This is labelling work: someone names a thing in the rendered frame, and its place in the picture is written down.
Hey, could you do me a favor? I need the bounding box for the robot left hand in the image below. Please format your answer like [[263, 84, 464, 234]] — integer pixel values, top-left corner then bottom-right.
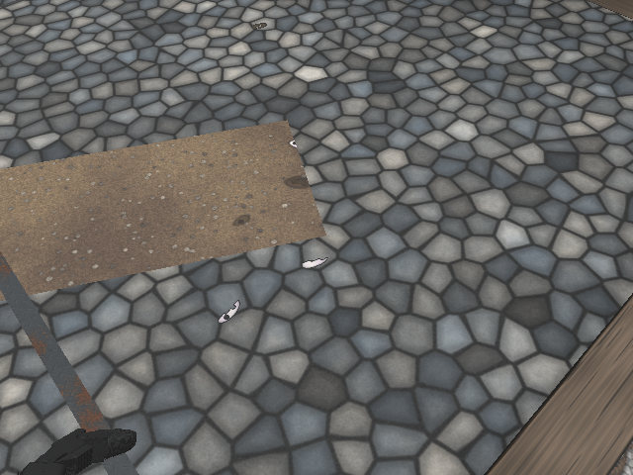
[[17, 428, 136, 475]]

